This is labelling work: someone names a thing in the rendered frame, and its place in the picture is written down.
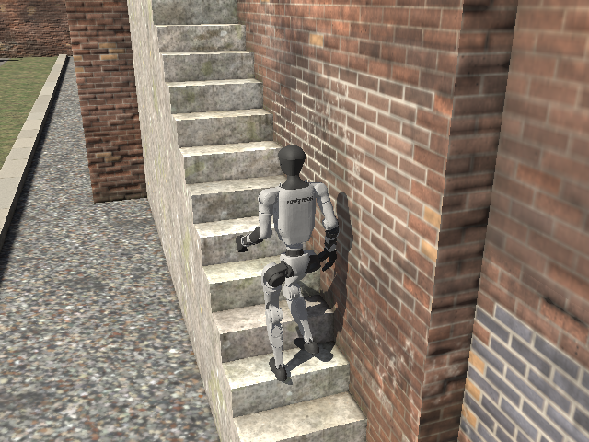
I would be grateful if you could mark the stairs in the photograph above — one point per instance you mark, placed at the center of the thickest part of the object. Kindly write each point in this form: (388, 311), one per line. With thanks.
(208, 153)

